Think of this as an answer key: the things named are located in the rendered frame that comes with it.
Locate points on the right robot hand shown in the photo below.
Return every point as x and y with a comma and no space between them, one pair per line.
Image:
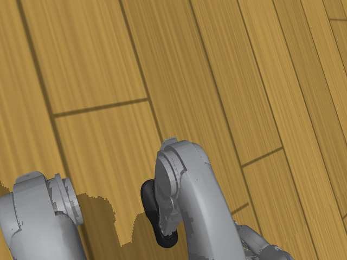
252,241

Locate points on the right robot arm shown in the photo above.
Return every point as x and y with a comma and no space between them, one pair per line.
273,252

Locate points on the right robot foot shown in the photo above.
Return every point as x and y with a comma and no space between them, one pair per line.
151,209

